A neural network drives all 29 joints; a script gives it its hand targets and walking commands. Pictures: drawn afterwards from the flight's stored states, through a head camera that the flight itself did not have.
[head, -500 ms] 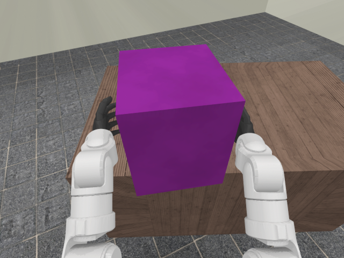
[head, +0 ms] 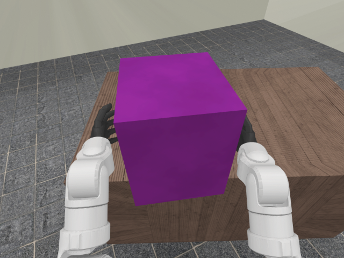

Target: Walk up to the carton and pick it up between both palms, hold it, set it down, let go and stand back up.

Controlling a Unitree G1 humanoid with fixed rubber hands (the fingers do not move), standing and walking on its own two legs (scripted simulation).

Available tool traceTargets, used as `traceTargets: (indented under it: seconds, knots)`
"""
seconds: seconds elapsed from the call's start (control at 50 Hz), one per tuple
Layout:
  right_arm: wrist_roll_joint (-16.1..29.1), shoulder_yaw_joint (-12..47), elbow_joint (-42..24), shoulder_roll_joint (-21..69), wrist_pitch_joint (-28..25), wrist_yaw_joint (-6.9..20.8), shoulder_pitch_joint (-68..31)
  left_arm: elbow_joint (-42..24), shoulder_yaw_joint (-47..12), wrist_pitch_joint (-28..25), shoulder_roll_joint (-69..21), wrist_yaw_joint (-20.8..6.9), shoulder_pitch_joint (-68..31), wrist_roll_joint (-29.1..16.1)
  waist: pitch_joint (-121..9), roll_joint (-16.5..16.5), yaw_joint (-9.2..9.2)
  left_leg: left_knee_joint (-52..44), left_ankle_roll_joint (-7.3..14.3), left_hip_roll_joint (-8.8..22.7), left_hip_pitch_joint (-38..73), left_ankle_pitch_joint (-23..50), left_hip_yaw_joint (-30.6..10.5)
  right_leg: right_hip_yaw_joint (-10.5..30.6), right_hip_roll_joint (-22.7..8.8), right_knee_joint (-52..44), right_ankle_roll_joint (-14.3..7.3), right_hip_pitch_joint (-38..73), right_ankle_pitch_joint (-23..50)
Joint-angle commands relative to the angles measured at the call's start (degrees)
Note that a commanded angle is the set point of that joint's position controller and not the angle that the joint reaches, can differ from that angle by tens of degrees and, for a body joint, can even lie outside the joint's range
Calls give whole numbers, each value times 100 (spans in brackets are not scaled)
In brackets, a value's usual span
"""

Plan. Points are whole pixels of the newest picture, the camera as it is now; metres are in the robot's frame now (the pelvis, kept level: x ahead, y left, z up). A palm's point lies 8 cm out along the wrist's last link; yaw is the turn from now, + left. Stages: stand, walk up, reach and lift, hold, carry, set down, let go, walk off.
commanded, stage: hold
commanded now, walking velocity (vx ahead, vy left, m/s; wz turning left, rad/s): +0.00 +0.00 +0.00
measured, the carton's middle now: (172, 126) +0.37 +0.00 +0.14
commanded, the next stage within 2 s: none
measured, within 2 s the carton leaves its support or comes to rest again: neither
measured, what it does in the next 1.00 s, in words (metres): stands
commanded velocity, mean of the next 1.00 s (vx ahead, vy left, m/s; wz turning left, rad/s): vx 0.00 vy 0.00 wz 0.00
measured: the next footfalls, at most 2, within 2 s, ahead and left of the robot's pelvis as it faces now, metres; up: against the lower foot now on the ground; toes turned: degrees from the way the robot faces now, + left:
none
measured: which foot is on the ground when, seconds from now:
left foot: down 0.00-1.00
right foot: down 0.00-1.00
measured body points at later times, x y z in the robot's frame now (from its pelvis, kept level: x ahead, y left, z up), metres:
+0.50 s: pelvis -0.01 +0.01 +0.00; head -0.05 +0.00 +0.45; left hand +0.30 +0.17 +0.16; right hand +0.30 -0.14 +0.15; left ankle +0.02 +0.13 -0.76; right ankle +0.03 -0.10 -0.76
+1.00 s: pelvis -0.01 +0.01 -0.01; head -0.07 +0.00 +0.44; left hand +0.31 +0.17 +0.17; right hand +0.31 -0.14 +0.16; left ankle +0.02 +0.13 -0.76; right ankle +0.03 -0.10 -0.76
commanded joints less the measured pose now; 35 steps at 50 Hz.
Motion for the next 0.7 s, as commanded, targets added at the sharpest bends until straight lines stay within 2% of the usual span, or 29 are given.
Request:
traceTargets:
  seconds: [0.0,0.1,0.16,0.26,0.34,0.48,0.56,0.68]
  knots:
    - [1276,2549,-1565,2065,-361,915,-3657,-1449,-2659,-290,-2048,-1027,-3091,-1277,-2329,-180,51,149,-124,-274,325,583,219,-39,17,299,396,1088,651]
    - [1322,2491,-1690,1929,-200,896,-3499,-1662,-2659,-139,-1870,-980,-3000,-1342,-2275,-102,57,234,-130,-242,273,552,244,-56,24,363,382,950,496]
    - [1335,2431,-1740,1808,-91,893,-3472,-1715,-2600,-33,-1771,-954,-2930,-1375,-2175,-195,57,250,-143,-239,323,475,258,-83,48,375,391,869,367]
    - [1329,2228,-1715,1531,69,887,-3398,-1644,-2462,157,-1596,-916,-2794,-1379,-2022,-74,88,278,-158,-216,273,288,292,-94,53,417,354,756,82]
    - [1361,2125,-1707,1440,178,886,-3477,-1785,-2397,247,-1431,-903,-2991,-1459,-1947,-141,71,376,-125,-197,218,124,298,-97,55,497,357,602,-89]
    - [1369,1802,-1538,1051,308,862,-3818,-1549,-2115,399,-1107,-862,-3292,-1488,-1913,-99,86,547,-98,-136,-11,-382,298,-98,24,702,325,397,-587]
    - [1342,1632,-1430,811,363,878,-4032,-1338,-1901,503,-949,-811,-3356,-1467,-1960,-112,172,603,-80,-110,-94,-554,291,-107,31,820,317,381,-756]
    - [1305,1410,-1103,675,401,909,-4266,-1150,-1675,578,-781,-761,-3585,-1435,-2057,-153,196,736,-70,-96,-18,-535,322,-73,-4,934,316,309,-753]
